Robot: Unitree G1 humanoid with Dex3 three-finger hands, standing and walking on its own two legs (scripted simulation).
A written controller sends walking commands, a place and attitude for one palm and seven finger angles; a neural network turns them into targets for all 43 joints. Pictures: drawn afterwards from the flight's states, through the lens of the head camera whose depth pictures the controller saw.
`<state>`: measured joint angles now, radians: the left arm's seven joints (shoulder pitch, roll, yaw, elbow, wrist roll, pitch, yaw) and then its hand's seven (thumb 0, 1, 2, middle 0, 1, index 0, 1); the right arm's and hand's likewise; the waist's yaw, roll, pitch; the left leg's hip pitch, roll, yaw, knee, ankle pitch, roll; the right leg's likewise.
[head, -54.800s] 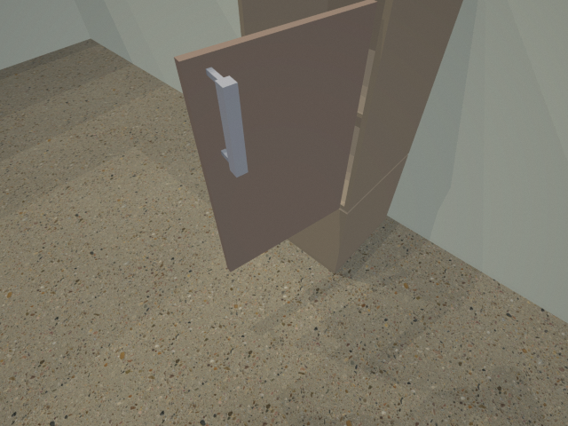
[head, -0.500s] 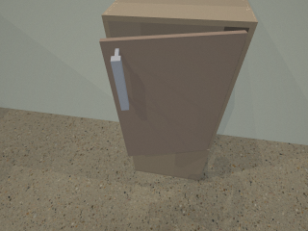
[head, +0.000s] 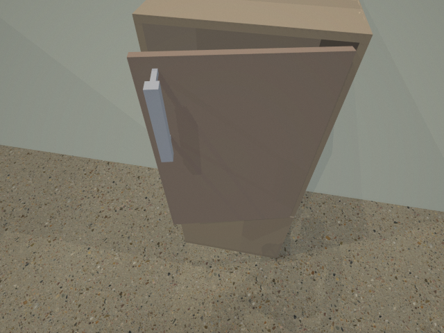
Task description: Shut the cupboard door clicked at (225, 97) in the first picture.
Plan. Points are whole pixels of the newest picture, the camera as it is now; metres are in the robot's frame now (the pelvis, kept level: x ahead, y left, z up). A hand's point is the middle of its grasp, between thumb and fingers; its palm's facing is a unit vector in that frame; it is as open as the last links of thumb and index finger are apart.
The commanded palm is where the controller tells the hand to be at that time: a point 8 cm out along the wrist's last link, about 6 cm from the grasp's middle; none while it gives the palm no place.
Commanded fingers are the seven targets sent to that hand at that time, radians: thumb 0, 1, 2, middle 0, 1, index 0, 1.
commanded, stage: look again from close up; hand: left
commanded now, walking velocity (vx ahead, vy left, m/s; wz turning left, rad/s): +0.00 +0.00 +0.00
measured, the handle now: (161, 118) +0.46 +0.15 +0.14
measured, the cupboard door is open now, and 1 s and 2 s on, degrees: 15 15 15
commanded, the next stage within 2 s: raise the hand and make a fist in 0.14 s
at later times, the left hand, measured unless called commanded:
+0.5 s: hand (134, 282) +0.20 +0.16 +0.01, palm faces +0.17 -0.98 -0.02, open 6.9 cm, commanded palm +0.11 +0.22 -0.04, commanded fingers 0.00 0.90 0.90 -0.44 -0.56 -0.44 -0.56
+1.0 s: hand (121, 291) +0.18 +0.17 +0.03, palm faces +0.13 -0.99 -0.04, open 4.5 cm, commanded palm +0.14 +0.22 +0.04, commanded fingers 0.00 0.90 0.90 -0.90 -1.06 -0.90 -1.06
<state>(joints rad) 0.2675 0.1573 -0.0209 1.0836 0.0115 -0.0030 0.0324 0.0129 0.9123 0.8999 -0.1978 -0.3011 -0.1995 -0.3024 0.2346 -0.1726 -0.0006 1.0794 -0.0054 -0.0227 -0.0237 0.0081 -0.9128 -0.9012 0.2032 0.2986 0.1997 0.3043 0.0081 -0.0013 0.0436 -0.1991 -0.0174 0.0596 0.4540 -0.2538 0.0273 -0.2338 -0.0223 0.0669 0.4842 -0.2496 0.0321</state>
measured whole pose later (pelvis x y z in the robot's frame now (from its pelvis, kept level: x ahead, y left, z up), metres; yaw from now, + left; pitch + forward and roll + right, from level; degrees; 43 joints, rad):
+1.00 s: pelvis -0.02 -0.03 -0.05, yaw +3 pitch +8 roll -1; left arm 0.46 0.23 0.18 -0.17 -0.31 -0.23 -0.21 0.02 0.89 0.90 -0.72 -0.87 -0.72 -0.87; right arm 0.28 -0.19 0.03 0.53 0.03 -0.23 -0.08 0.01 -0.90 -0.90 0.21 0.30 0.20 0.31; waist 0.02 0.04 -0.10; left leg -0.65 0.02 -0.03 0.95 -0.45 -0.02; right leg -0.63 0.00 -0.06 0.93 -0.44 -0.02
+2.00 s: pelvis +0.00 -0.02 -0.01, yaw +3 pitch -2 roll +0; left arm 0.22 0.25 0.23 -0.29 -0.29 0.18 -0.16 0.02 0.89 0.90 -1.30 -1.50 -1.30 -1.50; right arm 0.23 -0.25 0.06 0.59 0.06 -0.22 -0.08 0.02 -0.90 -0.90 0.20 0.30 0.20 0.30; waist 0.06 0.05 -0.04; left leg -0.24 0.01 -0.02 0.59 -0.31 -0.01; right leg -0.23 -0.01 -0.05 0.58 -0.31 -0.01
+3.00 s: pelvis -0.01 -0.02 -0.01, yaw +3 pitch -2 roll +0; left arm -0.20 0.15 0.06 0.02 -0.17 0.19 0.03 0.02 0.89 0.90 -1.30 -1.50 -1.30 -1.50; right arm 0.19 -0.23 0.06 0.64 0.04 -0.13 -0.07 0.01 -0.90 -0.90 0.20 0.30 0.20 0.30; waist 0.03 0.04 -0.01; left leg -0.23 0.01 0.00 0.56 -0.29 -0.01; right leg -0.24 -0.01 -0.03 0.57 -0.30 -0.01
